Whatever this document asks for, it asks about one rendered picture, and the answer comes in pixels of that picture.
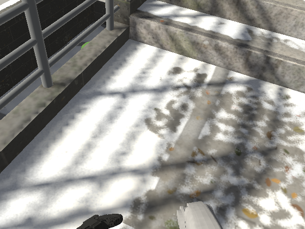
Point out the right robot thigh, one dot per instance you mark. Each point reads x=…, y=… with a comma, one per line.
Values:
x=197, y=215

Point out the left robot hand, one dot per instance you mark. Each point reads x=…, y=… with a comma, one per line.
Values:
x=102, y=222

